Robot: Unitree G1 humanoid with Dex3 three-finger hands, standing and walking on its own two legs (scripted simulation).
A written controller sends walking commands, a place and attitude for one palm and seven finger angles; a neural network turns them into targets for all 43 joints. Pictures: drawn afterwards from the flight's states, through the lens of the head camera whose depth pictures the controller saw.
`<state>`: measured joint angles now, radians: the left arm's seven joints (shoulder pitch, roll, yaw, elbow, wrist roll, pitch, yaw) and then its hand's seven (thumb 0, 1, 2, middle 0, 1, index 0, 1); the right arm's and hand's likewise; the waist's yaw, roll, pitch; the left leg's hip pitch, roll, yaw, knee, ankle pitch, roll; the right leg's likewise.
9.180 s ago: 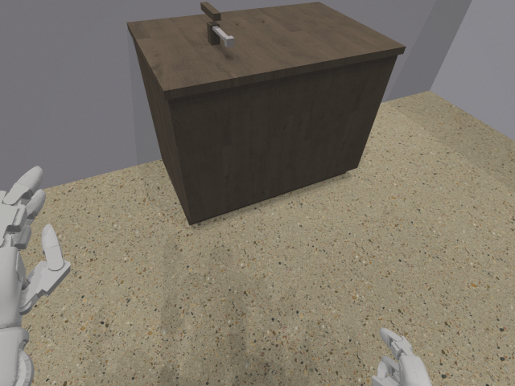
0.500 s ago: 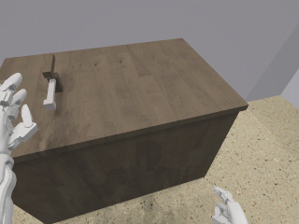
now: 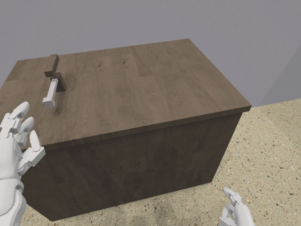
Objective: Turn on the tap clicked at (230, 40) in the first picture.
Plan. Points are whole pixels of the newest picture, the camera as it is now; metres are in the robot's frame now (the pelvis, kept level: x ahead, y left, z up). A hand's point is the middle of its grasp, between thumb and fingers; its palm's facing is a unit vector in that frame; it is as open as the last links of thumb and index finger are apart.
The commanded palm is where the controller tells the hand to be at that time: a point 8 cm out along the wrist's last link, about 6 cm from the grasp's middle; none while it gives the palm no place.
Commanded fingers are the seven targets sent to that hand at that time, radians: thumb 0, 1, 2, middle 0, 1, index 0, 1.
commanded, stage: turn the palm inward beside the body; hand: left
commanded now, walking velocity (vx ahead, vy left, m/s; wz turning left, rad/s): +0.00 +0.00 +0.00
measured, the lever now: (49, 102) +0.45 +0.42 +0.07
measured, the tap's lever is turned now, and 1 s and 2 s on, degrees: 0 0 0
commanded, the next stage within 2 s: reach beside the lever's end, fingers flat in 1.52 s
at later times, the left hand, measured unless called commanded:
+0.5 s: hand (42, 163) +0.19 +0.26 +0.14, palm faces +0.48 -0.86 -0.18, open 7.4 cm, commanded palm +0.14 +0.30 +0.15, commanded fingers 0.00 0.90 0.90 -0.20 -0.30 -0.20 -0.30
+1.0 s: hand (38, 176) +0.17 +0.26 +0.13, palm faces +0.51 -0.85 -0.11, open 7.4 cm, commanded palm +0.12 +0.30 +0.14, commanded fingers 0.00 0.90 0.90 -0.20 -0.30 -0.20 -0.30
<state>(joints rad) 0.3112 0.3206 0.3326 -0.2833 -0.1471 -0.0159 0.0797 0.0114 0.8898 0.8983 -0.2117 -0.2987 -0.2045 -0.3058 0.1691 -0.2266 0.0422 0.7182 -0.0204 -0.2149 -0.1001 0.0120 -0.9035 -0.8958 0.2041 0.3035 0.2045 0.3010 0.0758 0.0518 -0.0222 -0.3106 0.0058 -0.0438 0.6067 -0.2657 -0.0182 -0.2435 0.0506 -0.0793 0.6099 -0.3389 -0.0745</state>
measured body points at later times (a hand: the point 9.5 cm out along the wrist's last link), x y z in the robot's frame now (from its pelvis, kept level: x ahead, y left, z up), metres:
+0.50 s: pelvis +0.00 +0.01 -0.01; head -0.02 -0.01 +0.44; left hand +0.16 +0.30 +0.15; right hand +0.20 -0.20 -0.08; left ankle +0.04 +0.14 -0.73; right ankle +0.00 -0.06 -0.73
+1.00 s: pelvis -0.01 +0.03 -0.01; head -0.03 +0.01 +0.44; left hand +0.14 +0.31 +0.13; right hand +0.20 -0.18 -0.07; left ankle +0.04 +0.14 -0.73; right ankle +0.00 -0.06 -0.73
